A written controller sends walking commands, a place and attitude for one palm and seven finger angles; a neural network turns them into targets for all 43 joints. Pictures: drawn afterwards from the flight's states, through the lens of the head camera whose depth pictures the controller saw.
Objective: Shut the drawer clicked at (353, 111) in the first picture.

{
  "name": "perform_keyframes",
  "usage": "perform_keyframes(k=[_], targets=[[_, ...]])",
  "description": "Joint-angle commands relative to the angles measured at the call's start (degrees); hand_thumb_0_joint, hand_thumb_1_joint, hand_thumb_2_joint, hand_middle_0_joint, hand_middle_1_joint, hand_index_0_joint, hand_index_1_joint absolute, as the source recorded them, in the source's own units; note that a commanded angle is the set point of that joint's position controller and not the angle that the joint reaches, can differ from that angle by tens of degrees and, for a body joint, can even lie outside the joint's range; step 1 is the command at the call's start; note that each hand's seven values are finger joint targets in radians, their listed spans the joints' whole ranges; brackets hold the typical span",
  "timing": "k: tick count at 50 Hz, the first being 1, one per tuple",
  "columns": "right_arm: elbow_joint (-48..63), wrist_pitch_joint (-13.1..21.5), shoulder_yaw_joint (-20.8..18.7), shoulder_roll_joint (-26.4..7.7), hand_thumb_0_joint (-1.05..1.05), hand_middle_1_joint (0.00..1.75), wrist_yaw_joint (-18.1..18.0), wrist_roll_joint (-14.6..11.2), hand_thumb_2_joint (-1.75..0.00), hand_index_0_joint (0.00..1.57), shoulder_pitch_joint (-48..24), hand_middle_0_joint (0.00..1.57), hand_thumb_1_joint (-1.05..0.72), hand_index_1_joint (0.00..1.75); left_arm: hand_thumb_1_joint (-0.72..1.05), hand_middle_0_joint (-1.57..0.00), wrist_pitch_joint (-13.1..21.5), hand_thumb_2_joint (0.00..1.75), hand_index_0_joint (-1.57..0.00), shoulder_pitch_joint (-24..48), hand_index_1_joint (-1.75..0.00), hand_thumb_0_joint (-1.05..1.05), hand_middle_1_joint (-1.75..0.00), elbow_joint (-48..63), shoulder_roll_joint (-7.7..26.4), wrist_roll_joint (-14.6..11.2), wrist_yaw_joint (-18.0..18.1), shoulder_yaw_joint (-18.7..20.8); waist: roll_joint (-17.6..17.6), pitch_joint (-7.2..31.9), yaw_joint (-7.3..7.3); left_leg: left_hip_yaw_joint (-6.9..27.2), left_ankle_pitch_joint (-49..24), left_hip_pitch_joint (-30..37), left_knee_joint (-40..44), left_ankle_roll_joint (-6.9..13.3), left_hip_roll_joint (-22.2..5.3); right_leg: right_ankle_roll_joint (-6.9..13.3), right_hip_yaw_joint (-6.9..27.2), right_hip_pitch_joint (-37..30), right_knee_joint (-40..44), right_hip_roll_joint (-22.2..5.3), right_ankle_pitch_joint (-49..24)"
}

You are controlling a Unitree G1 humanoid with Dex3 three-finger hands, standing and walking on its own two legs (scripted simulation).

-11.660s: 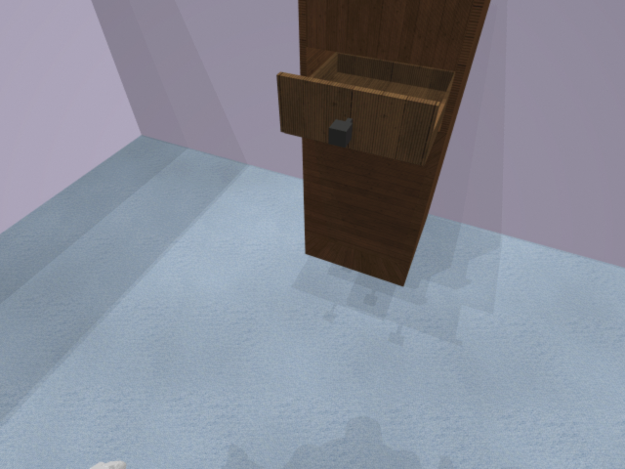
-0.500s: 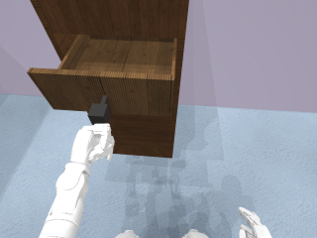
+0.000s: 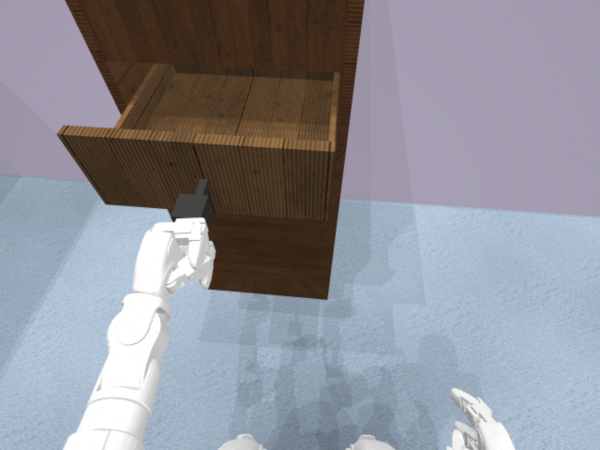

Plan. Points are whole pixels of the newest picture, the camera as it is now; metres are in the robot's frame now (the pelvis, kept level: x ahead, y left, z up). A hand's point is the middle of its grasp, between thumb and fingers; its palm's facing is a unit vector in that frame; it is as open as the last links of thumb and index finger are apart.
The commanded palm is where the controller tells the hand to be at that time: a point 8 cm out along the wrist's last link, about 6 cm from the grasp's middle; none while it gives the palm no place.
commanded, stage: push the drawer shut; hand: left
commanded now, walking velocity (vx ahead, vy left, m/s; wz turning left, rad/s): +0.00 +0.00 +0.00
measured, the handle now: (197, 203) +0.44 +0.17 +0.06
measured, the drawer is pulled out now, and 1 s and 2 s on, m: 0.18 0.08 0.00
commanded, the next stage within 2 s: pull the fist back off the drawer in 1.90 s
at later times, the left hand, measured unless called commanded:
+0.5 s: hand (222, 236) +0.39 +0.12 +0.06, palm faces -0.10 -0.99 -0.05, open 3.4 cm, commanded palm +0.38 +0.18 +0.06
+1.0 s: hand (233, 194) +0.46 +0.12 +0.06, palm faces -0.12 -0.99 -0.03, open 3.4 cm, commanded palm +0.45 +0.18 +0.06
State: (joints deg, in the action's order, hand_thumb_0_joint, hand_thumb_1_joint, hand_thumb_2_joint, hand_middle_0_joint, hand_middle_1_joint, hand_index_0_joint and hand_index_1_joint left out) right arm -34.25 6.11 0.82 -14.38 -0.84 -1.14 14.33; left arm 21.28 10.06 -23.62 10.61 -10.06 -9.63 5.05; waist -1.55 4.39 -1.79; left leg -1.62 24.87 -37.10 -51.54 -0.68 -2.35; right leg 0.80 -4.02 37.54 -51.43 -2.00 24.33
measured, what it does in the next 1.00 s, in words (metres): stands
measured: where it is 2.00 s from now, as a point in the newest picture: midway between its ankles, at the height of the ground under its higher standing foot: outside the picture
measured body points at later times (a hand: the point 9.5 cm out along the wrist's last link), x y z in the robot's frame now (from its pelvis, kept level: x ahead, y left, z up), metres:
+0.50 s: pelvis -0.01 +0.01 -0.01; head +0.06 +0.00 +0.44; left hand +0.38 +0.18 +0.06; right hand +0.09 -0.24 -0.12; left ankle +0.01 +0.13 -0.69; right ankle +0.01 -0.11 -0.69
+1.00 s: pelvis -0.02 +0.01 -0.02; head +0.08 +0.01 +0.42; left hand +0.46 +0.17 +0.06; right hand +0.00 -0.25 -0.14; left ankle +0.01 +0.13 -0.69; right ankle +0.01 -0.11 -0.69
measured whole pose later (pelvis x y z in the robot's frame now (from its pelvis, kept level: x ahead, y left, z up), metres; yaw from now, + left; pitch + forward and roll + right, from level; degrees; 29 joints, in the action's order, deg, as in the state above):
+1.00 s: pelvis -0.02 +0.01 -0.02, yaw -2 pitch +17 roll -1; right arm -37.8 2.5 1.3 -15.0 -0.5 0.5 20.3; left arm 24.6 46.7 -62.1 17.9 -5.2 -10.1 15.8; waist -1.5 4.8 -8.1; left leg -2.5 24.7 -49.8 -57.2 0.3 -3.1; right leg 0.3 -2.7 50.3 -55.8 -1.4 22.8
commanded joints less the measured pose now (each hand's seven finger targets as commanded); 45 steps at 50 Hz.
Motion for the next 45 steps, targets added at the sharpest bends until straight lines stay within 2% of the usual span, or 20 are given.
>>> perform_keyframes(k=[1,2,6,9,11,12,15,17,18,22,24,28,31,32,34,36,37,39,42,45], targets=[[6.5,2.0,-2.5,-7.3,0.00,0.30,-0.4,-0.5,-0.90,0.20,0.3,0.20,-0.90,0.30,0.90,-1.40,1.9,0.90,-1.40,20.5,-1.60,0.00,-1.60,6.5,5.5,0.2,-0.2,0.9,2.7,13.9,-2.48,1.2,-9.3,5.7,6.5,1.5,2.6,-0.3,2.6,-6.3,7.8,1.9,-12.1],[6.5,1.8,-2.7,-7.7,0.00,0.30,-0.6,-0.4,-0.90,0.20,0.7,0.20,-0.90,0.30,0.90,-1.40,1.6,0.90,-1.40,21.0,-1.60,0.00,-1.60,6.1,7.5,0.4,-0.1,2.4,3.0,15.0,-2.21,1.2,-10.4,5.8,6.2,1.6,2.5,-0.2,2.7,-7.0,7.4,2.0,-13.1],[7.3,1.5,-2.8,-6.9,0.00,0.30,-0.3,-0.2,-0.90,0.20,1.2,0.20,-0.90,0.30,0.90,-1.40,1.9,0.90,-1.40,21.6,-1.60,0.00,-1.60,9.8,7.2,-0.1,0.9,3.7,0.2,22.0,-0.62,1.0,-17.9,9.2,6.2,1.2,2.5,0.1,2.3,-11.0,5.7,2.0,-21.2],[6.4,1.0,-2.8,-6.9,0.00,0.30,-0.1,-0.1,-0.90,0.20,2.1,0.20,-0.90,0.30,0.90,-1.40,2.6,0.90,-1.40,22.8,-1.60,0.00,-1.60,8.0,7.7,-0.1,1.9,4.4,2.9,20.1,-1.52,0.9,-18.5,7.9,5.8,1.3,2.2,-0.2,2.2,-10.5,5.7,2.2,-22.4],[5.8,0.9,-2.8,-6.9,0.00,0.30,-0.1,-0.1,-0.90,0.20,2.2,0.20,-0.90,0.30,0.90,-1.40,3.4,0.90,-1.40,25.6,-1.60,0.00,-1.60,7.0,7.2,0.4,2.4,3.8,2.6,18.5,-2.27,1.0,-16.6,7.3,5.7,1.3,2.2,-0.2,2.3,-8.8,5.9,2.3,-20.5],[5.6,0.9,-2.8,-7.2,0.00,0.30,-0.2,0.0,-0.90,0.20,2.4,0.20,-0.90,0.30,0.90,-1.40,3.7,0.90,-1.40,26.8,-1.60,0.00,-1.60,6.4,8.1,0.5,2.4,4.1,4.7,17.7,-2.50,1.1,-16.0,6.4,5.6,1.6,2.2,-0.3,2.4,-8.9,6.0,2.4,-19.9],[4.7,0.7,-2.7,-7.0,0.00,0.30,-0.4,-0.2,-0.90,0.20,2.0,0.20,-0.90,0.30,0.90,-1.40,4.5,0.90,-1.40,32.9,-1.60,0.00,-1.60,3.8,7.7,1.1,2.6,3.3,1.4,15.9,-3.57,1.0,-11.7,6.0,5.8,1.4,2.3,-0.2,2.6,-6.0,6.7,2.3,-15.2],[3.9,0.5,-2.7,-7.3,0.00,0.30,-0.6,-0.1,-0.90,0.20,2.5,0.20,-0.90,0.30,0.90,-1.40,4.9,0.90,-1.40,35.8,-1.60,0.00,-1.60,2.1,9.2,1.7,2.8,3.9,0.4,16.3,-3.95,1.4,-11.0,6.1,5.6,1.6,2.2,0.0,2.5,-4.7,6.3,2.5,-13.5],[3.9,0.4,-2.6,-7.1,0.00,0.30,-0.6,-0.2,-0.90,0.20,2.4,0.20,-0.90,0.30,0.90,-1.40,4.8,0.90,-1.40,36.9,-1.60,0.00,-1.60,1.2,8.3,1.6,2.7,3.4,-0.2,17.3,-4.01,1.4,-10.4,6.5,5.5,1.5,2.3,-0.1,2.6,-4.5,6.5,2.5,-13.0],[2.9,0.3,-2.6,-7.6,0.00,0.30,-1.0,-0.3,-0.90,0.20,3.3,0.20,-0.90,0.30,0.90,-1.40,4.8,0.90,-1.40,43.3,-1.60,0.00,-1.60,-3.6,9.2,1.5,2.8,3.8,2.7,18.6,-5.03,2.0,-8.0,5.4,5.6,1.8,2.3,-0.2,2.5,-3.7,6.6,2.7,-10.2],[2.7,0.2,-2.6,-7.4,0.00,0.30,-0.9,-0.2,-0.90,0.20,3.5,0.20,-0.90,0.30,0.90,-1.40,4.8,0.90,-1.40,45.2,-1.60,0.00,-1.60,-6.1,8.8,1.5,2.9,3.9,1.1,20.0,-4.78,1.9,-7.6,5.7,5.5,1.6,2.5,-0.2,2.7,-3.7,6.6,2.6,-9.8],[2.1,-0.3,-2.3,-7.9,0.00,0.30,-1.2,0.0,-0.90,0.20,4.5,0.20,-0.90,0.30,0.90,-1.40,5.0,0.90,-1.40,49.8,-1.60,0.00,-1.60,-12.2,13.2,1.7,2.8,7.6,3.1,19.9,-5.02,1.7,-5.8,2.3,5.2,1.8,2.6,-0.4,3.4,-4.6,6.8,2.7,-8.4],[1.7,-0.4,-2.2,-7.8,0.00,0.30,-1.1,0.1,-0.90,0.20,5.2,0.20,-0.90,0.30,0.90,-1.40,5.8,0.90,-1.40,53.7,-1.60,0.00,-1.60,-15.2,13.7,1.8,2.4,8.1,2.0,20.5,-5.46,1.3,-5.7,1.2,4.6,1.9,2.8,-0.4,3.8,-4.4,6.7,2.5,-8.7],[1.7,-0.5,-2.1,-8.1,0.00,0.30,-1.1,0.3,-0.90,0.20,5.8,0.20,-0.90,0.30,0.90,-1.40,6.1,0.90,-1.40,53.7,-1.60,0.00,-1.60,-16.8,16.0,2.0,2.2,10.0,1.4,20.6,-4.81,1.5,-6.0,0.8,4.6,1.9,2.8,-0.1,3.8,-4.6,6.2,2.7,-8.9],[1.8,-0.6,-2.1,-7.9,0.00,0.30,-1.0,0.4,-0.90,0.20,5.9,0.20,-0.90,0.30,0.90,-1.40,6.6,0.90,-1.40,55.8,-1.60,0.00,-1.60,-18.2,14.9,1.9,1.8,9.3,0.6,21.1,-5.52,1.2,-5.9,0.6,4.1,1.9,2.9,-0.2,4.0,-3.8,6.1,2.7,-9.1],[1.6,-0.8,-2.1,-8.1,0.00,0.30,-0.8,0.5,-0.90,0.20,6.7,0.20,-0.90,0.30,0.90,-1.40,7.1,0.90,-1.40,57.7,-1.60,0.00,-1.60,-20.0,15.9,2.1,1.6,10.0,0.4,21.4,-5.71,1.1,-5.8,-0.4,3.7,1.9,2.8,-0.2,4.1,-3.5,5.8,2.7,-9.0],[1.7,-0.8,-2.2,-8.4,0.00,0.30,-0.8,0.7,-0.90,0.20,7.4,0.20,-0.90,0.30,0.90,-1.40,7.5,0.90,-1.40,59.0,-1.60,0.00,-1.60,-20.4,18.4,2.2,1.5,11.8,1.2,22.8,-5.50,1.6,-6.3,-0.4,3.3,2.1,2.8,-0.1,3.9,-3.6,4.9,2.9,-9.4],[1.8,-0.9,-2.2,-8.2,0.00,0.30,-0.6,0.7,-0.90,0.20,7.7,0.20,-0.90,0.30,0.90,-1.40,7.6,0.90,-1.40,59.9,-1.60,0.00,-1.60,-22.3,16.5,2.2,1.1,10.5,-0.5,22.4,-5.96,1.3,-5.9,-0.3,3.2,2.0,2.7,-0.1,3.8,-2.2,5.1,3.0,-9.0],[1.5,-1.1,-2.3,-9.0,0.00,0.30,-0.6,1.1,-0.90,0.20,9.3,0.20,-0.90,0.30,0.90,-1.40,7.6,0.90,-1.40,62.5,-1.60,0.00,-1.60,-24.6,20.0,2.5,1.2,13.2,2.3,23.1,-6.52,1.6,-6.0,-2.3,2.4,2.4,2.6,-0.2,4.1,-2.2,4.4,3.3,-9.1],[1.7,-1.5,-2.5,-8.9,0.00,0.30,-0.4,1.2,-0.90,0.20,10.3,0.20,-0.90,0.30,0.90,-1.40,7.5,0.90,-1.40,63.3,-1.60,0.00,-1.60,-25.2,20.6,2.8,0.9,13.9,1.5,25.6,-6.34,1.1,-7.1,-2.8,1.9,2.4,2.7,-0.3,4.4,-3.3,4.0,3.1,-10.7]])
